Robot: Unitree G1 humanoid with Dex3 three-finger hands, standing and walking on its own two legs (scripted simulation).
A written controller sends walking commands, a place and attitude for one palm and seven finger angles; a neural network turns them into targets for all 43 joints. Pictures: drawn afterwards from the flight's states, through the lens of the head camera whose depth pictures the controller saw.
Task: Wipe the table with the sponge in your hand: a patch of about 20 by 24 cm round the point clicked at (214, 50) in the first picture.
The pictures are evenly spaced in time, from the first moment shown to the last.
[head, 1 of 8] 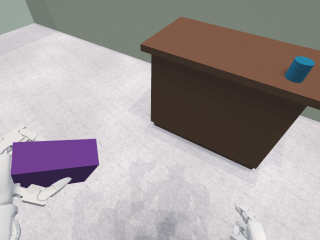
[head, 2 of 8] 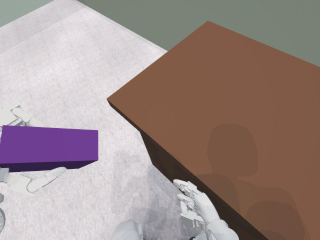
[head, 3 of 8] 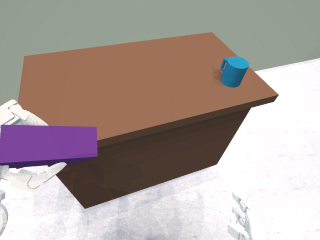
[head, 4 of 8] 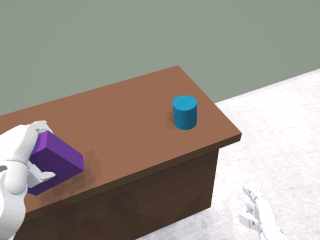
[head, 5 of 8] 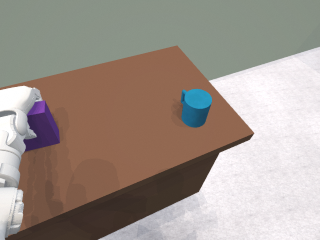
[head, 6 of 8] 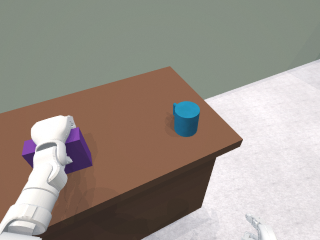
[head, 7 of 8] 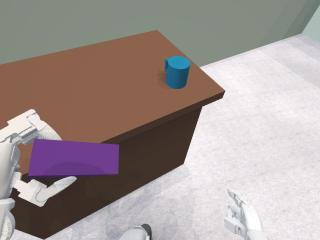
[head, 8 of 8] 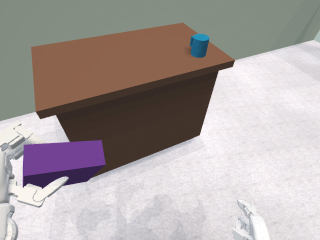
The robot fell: no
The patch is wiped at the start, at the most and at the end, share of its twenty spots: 0.00 1.00 1.00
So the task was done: yes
